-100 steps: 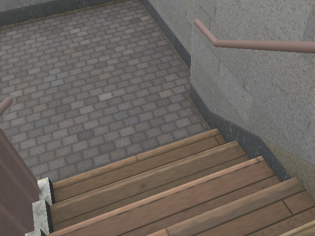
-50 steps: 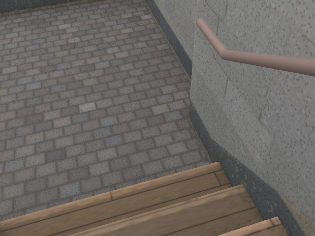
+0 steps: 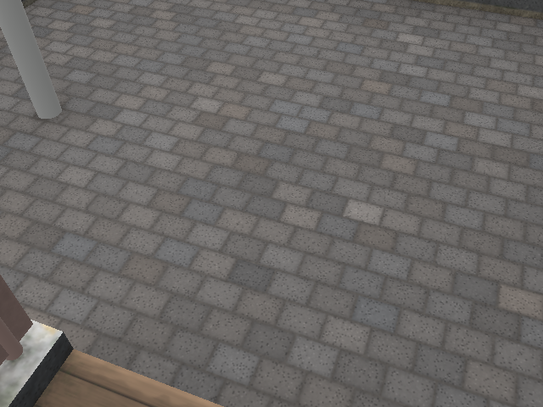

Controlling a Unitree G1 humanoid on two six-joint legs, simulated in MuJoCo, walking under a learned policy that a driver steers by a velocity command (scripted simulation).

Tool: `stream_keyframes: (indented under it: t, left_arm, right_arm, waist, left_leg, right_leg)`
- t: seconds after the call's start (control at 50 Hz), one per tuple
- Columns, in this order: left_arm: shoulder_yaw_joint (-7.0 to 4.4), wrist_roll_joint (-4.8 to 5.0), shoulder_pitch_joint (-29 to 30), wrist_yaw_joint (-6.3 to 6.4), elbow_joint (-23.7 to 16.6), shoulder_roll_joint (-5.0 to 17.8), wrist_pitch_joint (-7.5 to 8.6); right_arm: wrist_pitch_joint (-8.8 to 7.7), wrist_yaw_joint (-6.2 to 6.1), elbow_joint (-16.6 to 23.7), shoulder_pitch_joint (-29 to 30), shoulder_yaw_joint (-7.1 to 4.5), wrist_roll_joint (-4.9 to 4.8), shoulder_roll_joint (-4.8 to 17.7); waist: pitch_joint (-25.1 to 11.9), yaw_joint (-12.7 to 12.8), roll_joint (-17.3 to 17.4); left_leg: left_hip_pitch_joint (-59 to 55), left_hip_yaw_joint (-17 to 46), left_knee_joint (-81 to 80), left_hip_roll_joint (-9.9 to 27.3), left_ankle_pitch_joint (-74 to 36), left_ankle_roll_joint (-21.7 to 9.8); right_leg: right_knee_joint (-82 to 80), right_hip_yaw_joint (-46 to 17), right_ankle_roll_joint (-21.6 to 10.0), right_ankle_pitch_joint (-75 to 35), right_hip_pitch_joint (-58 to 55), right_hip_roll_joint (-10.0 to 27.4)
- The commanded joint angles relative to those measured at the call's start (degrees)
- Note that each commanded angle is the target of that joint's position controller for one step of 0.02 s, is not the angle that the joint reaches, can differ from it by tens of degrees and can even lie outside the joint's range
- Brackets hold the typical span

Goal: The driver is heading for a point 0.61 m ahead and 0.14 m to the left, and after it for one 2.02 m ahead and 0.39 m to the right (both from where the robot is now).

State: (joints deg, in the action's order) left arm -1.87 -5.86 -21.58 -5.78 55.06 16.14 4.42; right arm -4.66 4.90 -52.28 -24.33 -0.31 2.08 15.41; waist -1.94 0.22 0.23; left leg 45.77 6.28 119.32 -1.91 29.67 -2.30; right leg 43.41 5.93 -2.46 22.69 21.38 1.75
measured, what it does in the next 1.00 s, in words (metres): goes down, turning left: left foot, then right foot 0.17 m lower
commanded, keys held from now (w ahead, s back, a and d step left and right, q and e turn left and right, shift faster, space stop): w+q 0.52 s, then w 0.22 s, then e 0.26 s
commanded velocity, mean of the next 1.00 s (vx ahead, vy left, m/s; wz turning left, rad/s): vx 0.45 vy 0.00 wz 0.37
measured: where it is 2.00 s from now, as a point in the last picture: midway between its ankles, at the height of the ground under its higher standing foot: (254, 383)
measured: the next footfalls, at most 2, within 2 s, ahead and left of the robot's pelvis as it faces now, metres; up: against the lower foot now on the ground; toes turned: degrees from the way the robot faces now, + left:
left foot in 0.42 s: +0.24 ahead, +0.16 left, +0.00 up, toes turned +20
right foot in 0.74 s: +0.46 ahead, +0.03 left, -0.17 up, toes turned +25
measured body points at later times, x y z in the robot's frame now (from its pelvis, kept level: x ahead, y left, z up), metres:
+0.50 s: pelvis +0.23 +0.05 -0.03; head +0.23 +0.05 +0.42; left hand +0.11 +0.30 -0.17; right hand +0.42 -0.15 -0.15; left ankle +0.20 +0.15 -0.71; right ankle +0.09 -0.12 -0.63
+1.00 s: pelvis +0.49 +0.15 -0.19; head +0.49 +0.16 +0.26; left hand +0.34 +0.34 -0.34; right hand +0.75 +0.04 -0.28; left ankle +0.55 +0.30 -0.86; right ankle +0.43 +0.02 -0.88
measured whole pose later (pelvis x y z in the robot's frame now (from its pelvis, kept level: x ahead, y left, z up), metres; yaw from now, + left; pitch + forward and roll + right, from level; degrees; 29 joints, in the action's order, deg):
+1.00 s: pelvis +0.49 +0.15 -0.19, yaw +20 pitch +1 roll -3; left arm -0.4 -2.1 -29.9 -2.7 54.5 11.8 7.1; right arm -4.1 4.2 -42.0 -4.6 1.8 3.3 11.4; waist -1.1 5.0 1.8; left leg 41.6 1.5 59.5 3.3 6.8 3.1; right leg 49.0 -2.3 -4.8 34.2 14.6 -7.6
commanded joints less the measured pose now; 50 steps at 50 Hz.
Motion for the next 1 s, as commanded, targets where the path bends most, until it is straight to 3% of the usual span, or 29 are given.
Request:
stream_keyframes:
  t: [0.02,0.06,0.1,0.18,0.24,0.32,0.4,0.44,0.46,0.48,0.5,0.54,0.56,0.6,0.64,0.68,0.74,0.76,0.78,0.8,0.82,0.84,0.86,0.88,0.9,0.94,0.96,0.98,1.0]
  left_arm:
    - [2.02,-0.74,-3.38,0.92,0.59,-1.96,1.99]
    - [3.00,0.51,0.04,3.92,1.59,-4.73,4.95]
    - [3.52,-0.10,-5.34,4.69,3.31,-1.76,7.41]
    - [1.57,-1.80,-11.58,3.36,7.42,6.77,5.31]
    - [2.61,-0.82,-14.20,4.37,9.16,2.43,4.98]
    - [1.92,0.03,-18.54,5.88,10.86,2.06,4.75]
    - [-1.05,0.46,-7.51,4.79,5.56,10.46,5.19]
    - [-4.15,0.75,3.29,1.57,2.14,15.64,4.57]
    - [-2.08,-0.48,4.08,-1.14,-2.97,4.55,4.20]
    - [-0.63,3.64,14.41,-2.24,-10.32,-0.28,4.61]
    - [-1.04,4.68,21.93,-0.79,-14.66,-0.98,4.64]
    - [-1.00,0.53,12.38,2.37,-11.64,0.00,2.41]
    - [0.57,-2.24,5.90,2.93,-7.65,-2.26,2.12]
    - [-0.41,0.89,-5.79,4.12,-4.49,-1.51,2.34]
    - [-0.49,4.37,-1.06,3.96,-7.10,0.34,2.38]
    - [-0.10,2.24,-4.10,2.81,-8.86,-0.22,2.18]
    - [-3.93,-0.12,-30.99,3.18,2.23,8.69,2.31]
    - [-4.66,-1.24,-31.39,2.29,2.67,14.05,3.19]
    - [-5.20,-0.28,-21.52,1.58,-2.88,16.91,2.58]
    - [-5.38,-0.25,-12.61,1.88,-5.30,15.74,2.48]
    - [-3.42,7.36,-9.78,3.28,-2.38,8.13,-0.07]
    - [-1.24,8.16,-10.84,4.88,-1.99,3.28,-0.29]
    - [1.59,2.45,2.83,4.99,-6.52,-2.89,2.53]
    - [1.97,2.60,9.63,4.98,-8.83,-4.63,3.52]
    - [1.13,2.77,12.14,5.07,-10.29,-0.98,4.95]
    - [-1.08,3.98,6.48,4.64,-7.49,10.25,5.73]
    - [-1.62,4.79,4.85,3.72,-8.44,11.25,5.23]
    - [-1.95,3.47,8.45,2.68,-10.47,12.57,5.15]
    - [-2.57,4.24,15.59,2.08,-14.77,12.86,5.24]
  right_arm:
    - [0.27,-0.16,5.84,-0.56,1.15,0.83,-3.04]
    - [0.98,1.56,4.73,-2.42,1.44,3.59,-3.16]
    - [0.09,2.38,5.99,9.43,-1.52,1.96,3.44]
    - [-0.02,1.37,6.02,8.22,-1.72,1.05,2.42]
    - [0.19,1.36,8.92,15.16,-1.61,3.38,1.53]
    - [0.19,1.58,12.14,21.71,-1.14,1.57,-0.90]
    - [-0.49,1.13,8.69,13.01,-4.11,1.73,3.94]
    - [-2.57,-2.15,-2.03,-12.98,-7.29,2.08,7.65]
    - [-3.22,-4.11,-6.79,-21.04,-6.92,3.87,10.87]
    - [-4.34,-3.65,-7.64,-25.79,-5.88,4.56,8.75]
    - [-5.32,-2.65,-7.26,-18.10,-4.57,2.91,4.27]
    - [-4.61,-1.30,-4.37,-0.75,-1.57,0.71,-2.62]
    - [-4.31,-2.17,1.00,10.66,1.63,2.01,-7.65]
    - [-4.62,-4.17,5.30,17.47,1.25,1.84,-3.26]
    - [-4.91,-4.23,3.08,7.91,0.51,2.20,1.88]
    - [-4.02,-2.99,2.73,5.07,-0.41,2.50,7.08]
    - [-2.28,1.39,2.71,5.51,-1.92,4.31,9.43]
    - [-2.57,2.49,1.73,-6.00,-0.20,0.99,-2.35]
    - [-2.71,2.47,3.86,-12.83,-0.05,-0.53,-3.79]
    - [-2.26,1.98,9.69,-2.24,-1.27,-0.30,3.01]
    - [1.24,-5.56,10.42,11.76,-0.98,-0.26,-1.73]
    - [2.75,-8.96,14.75,25.67,0.00,3.33,-1.99]
    - [0.16,-3.90,13.00,11.89,1.12,2.77,-0.54]
    - [-0.51,-1.26,7.65,3.83,1.12,3.03,-1.69]
    - [-0.08,0.17,7.79,3.69,1.83,3.90,-4.09]
    - [1.81,1.45,10.77,10.97,2.11,2.07,-3.50]
    - [1.74,0.12,10.25,10.22,1.37,0.19,-0.13]
    - [1.37,-1.14,8.32,5.28,0.46,0.53,3.18]
    - [0.10,-2.33,6.84,-2.73,-1.78,0.47,7.98]
  waist:
    - [10.60,-4.31,-0.41]
    - [10.97,-4.48,-1.08]
    - [8.05,1.71,-4.41]
    - [6.87,0.11,-2.22]
    - [5.00,1.04,-2.71]
    - [7.11,4.09,-3.74]
    - [5.35,-2.09,-7.76]
    - [1.87,-16.11,2.17]
    - [-11.99,-13.64,14.17]
    - [-6.35,-16.07,2.46]
    - [4.75,-13.81,0.85]
    - [6.44,-2.29,-2.83]
    - [7.49,1.09,-4.04]
    - [2.66,6.87,4.04]
    - [3.27,3.94,0.69]
    - [7.74,7.34,-1.47]
    - [7.09,16.65,-9.13]
    - [-1.84,9.74,-15.36]
    - [-9.82,2.68,-7.55]
    - [-2.37,4.75,-1.66]
    - [3.35,1.74,-1.91]
    - [11.43,5.14,5.63]
    - [6.38,-1.27,7.21]
    - [9.57,-5.89,5.68]
    - [5.90,-6.64,0.95]
    - [3.39,-6.34,-2.39]
    - [4.37,-5.43,-0.80]
    - [2.40,-7.36,-2.05]
    - [-0.95,-11.60,0.84]
  left_leg:
    - [17.56,2.83,-8.62,10.17,-13.79,-4.02]
    - [16.87,3.59,-32.21,11.52,-32.63,-5.80]
    - [1.54,-3.79,-51.48,9.61,-44.31,-3.11]
    - [15.89,3.72,-51.60,7.44,-35.35,-1.35]
    - [14.79,-1.69,-47.42,7.22,-27.92,-1.60]
    - [15.93,-5.34,-52.03,7.62,-18.54,-0.92]
    - [-21.85,-17.45,-57.88,-1.72,-10.64,-0.65]
    - [-59.09,-16.75,-74.57,-5.70,-24.00,-5.44]
    - [-78.64,6.71,-78.34,8.55,-38.40,-19.40]
    - [-72.11,24.70,-87.61,15.97,-34.40,-22.71]
    - [-57.64,29.86,-89.65,18.56,-20.51,-20.85]
    - [-33.60,22.21,-80.26,15.43,-8.79,-17.35]
    - [-13.81,12.58,-80.21,11.54,-12.50,-12.79]
    - [12.39,-7.63,-74.37,-0.91,-3.62,-6.35]
    - [15.69,-7.53,-70.99,-0.71,3.95,-5.95]
    - [14.85,-1.77,-62.58,0.06,6.83,-7.40]
    - [-0.45,5.64,-21.69,-2.86,-8.87,-3.76]
    - [13.73,4.44,5.34,-8.79,16.25,-1.68]
    - [27.23,3.22,14.21,-6.87,15.68,2.52]
    - [41.51,3.56,10.01,-2.44,9.29,6.64]
    - [40.33,-4.79,2.00,2.50,12.80,1.97]
    - [40.67,-2.49,-3.65,5.63,9.46,2.19]
    - [26.37,5.28,-24.66,8.13,-11.51,3.51]
    - [6.69,2.80,-43.79,10.32,-30.43,3.92]
    - [-18.63,-2.28,-53.70,8.55,-44.06,3.64]
    - [-28.91,-8.97,-53.24,5.04,-28.58,5.84]
    - [-31.00,-9.52,-60.89,3.23,-21.50,6.35]
    - [-38.41,-10.11,-58.05,1.42,-25.96,6.84]
    - [-45.13,-11.53,-63.43,-1.11,-22.38,5.48]
  right_leg:
    - [-22.02,-22.10,-13.31,-17.66,2.95,22.13]
    - [-22.71,-14.46,-10.55,-12.70,5.52,15.03]
    - [-24.44,-5.19,-9.75,-9.97,10.93,11.87]
    - [-18.21,-12.82,-12.48,-37.77,-12.97,20.69]
    - [-15.37,-7.15,-11.94,-40.63,-19.42,19.20]
    - [-13.53,-2.86,-9.90,-44.23,-26.41,19.29]
    - [-6.44,7.78,-6.82,-66.47,-7.75,15.08]
    - [24.86,6.65,-2.90,-44.70,15.35,9.09]
    - [46.83,2.44,1.39,20.10,29.15,-1.58]
    - [43.19,-10.28,0.78,18.94,38.13,-4.59]
    - [35.62,-15.34,2.15,13.59,42.01,-1.43]
    - [28.68,-16.20,0.33,0.82,31.42,2.84]
    - [18.17,-17.91,-0.97,-18.57,17.93,5.97]
    - [6.19,-6.81,1.52,-41.61,-18.83,0.17]
    - [4.22,-2.38,7.53,-40.56,-25.42,-3.02]
    - [1.45,0.93,7.66,-29.14,-31.36,-6.00]
    - [-23.45,-7.24,-2.50,-30.13,-39.73,0.51]
    - [-3.14,-18.38,-16.82,-77.51,-50.17,11.37]
    - [-0.54,-38.66,-28.35,-100.13,-55.11,22.33]
    - [-2.83,-45.32,-29.38,-84.05,-49.24,25.37]
    - [-13.10,-45.94,-25.28,-66.77,-38.52,30.37]
    - [-14.39,-45.37,-20.82,-63.11,-27.53,26.20]
    - [-13.62,-35.63,-16.41,-53.13,-10.73,16.01]
    - [-13.49,-26.20,-15.81,-46.06,13.12,8.47]
    - [-12.02,-16.12,-14.60,-33.38,30.71,0.11]
    - [-14.59,-21.22,-13.44,-30.97,31.71,0.51]
    - [-13.70,-22.70,-13.32,-35.24,25.86,1.28]
    - [-6.71,-24.87,-12.33,-40.57,23.75,2.37]
    - [3.40,-23.27,-9.42,-52.76,21.03,0.35]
